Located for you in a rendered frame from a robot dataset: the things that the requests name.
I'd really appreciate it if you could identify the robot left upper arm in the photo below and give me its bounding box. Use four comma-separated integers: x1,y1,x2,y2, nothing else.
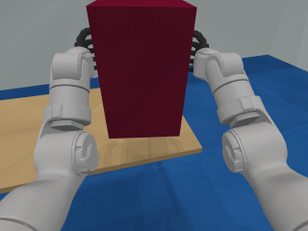
0,130,100,231

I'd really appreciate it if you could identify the right robot hand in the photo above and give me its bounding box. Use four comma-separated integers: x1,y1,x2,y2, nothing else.
189,30,209,72

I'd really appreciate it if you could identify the carton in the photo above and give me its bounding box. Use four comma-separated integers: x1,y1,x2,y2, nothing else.
86,0,197,139

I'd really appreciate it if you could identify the robot right upper arm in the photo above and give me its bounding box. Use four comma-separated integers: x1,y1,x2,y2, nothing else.
221,121,308,231

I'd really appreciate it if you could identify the robot left forearm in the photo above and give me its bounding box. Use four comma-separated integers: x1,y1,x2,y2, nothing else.
33,46,95,168

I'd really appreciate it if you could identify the table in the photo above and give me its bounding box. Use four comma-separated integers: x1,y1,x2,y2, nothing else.
0,88,203,193

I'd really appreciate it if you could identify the robot right forearm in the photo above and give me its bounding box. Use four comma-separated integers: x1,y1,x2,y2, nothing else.
192,47,288,159

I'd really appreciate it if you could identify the left robot hand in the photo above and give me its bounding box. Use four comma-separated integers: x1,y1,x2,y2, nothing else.
74,27,97,70

